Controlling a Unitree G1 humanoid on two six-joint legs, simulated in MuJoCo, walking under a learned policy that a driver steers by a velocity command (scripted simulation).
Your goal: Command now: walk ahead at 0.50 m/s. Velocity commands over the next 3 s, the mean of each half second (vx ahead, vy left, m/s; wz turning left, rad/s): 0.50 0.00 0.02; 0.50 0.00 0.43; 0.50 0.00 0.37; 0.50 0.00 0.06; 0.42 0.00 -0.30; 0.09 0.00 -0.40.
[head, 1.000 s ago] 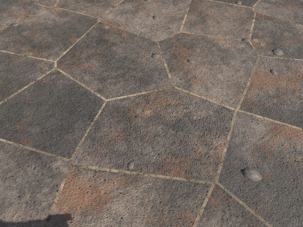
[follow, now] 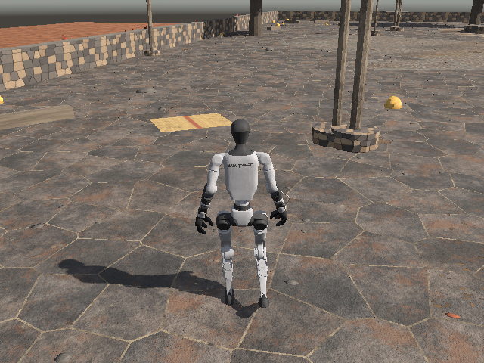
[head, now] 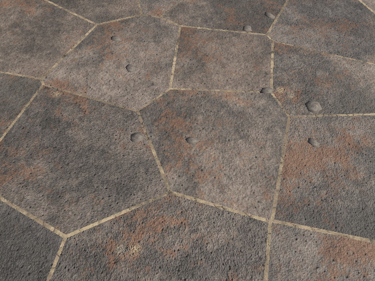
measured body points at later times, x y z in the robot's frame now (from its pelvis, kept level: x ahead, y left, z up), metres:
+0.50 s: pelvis +0.28 -0.06 -0.01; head +0.32 -0.07 +0.44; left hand +0.45 +0.20 -0.11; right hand +0.28 -0.33 -0.15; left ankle +0.12 +0.08 -0.66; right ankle +0.37 -0.15 -0.73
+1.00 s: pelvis +0.56 -0.01 -0.02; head +0.59 +0.01 +0.43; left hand +0.49 +0.27 -0.16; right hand +0.81 -0.20 -0.12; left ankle +0.64 +0.09 -0.74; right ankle +0.38 -0.16 -0.71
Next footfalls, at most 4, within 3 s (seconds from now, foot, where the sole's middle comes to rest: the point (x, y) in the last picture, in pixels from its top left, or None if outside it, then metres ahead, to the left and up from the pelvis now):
0.42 right None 0.41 -0.16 -0.77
0.98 left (162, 223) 0.68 0.11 -0.77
1.48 right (182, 148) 1.04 0.03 -0.77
2.00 left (107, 121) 1.19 0.38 -0.77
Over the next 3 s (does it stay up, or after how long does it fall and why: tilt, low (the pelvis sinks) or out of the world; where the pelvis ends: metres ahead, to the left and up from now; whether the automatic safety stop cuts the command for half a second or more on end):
stays up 1.43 0.37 0.00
